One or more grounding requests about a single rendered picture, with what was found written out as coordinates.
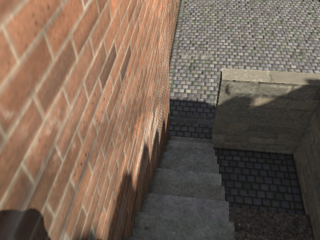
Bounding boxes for stairs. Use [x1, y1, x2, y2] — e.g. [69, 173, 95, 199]
[124, 136, 235, 240]

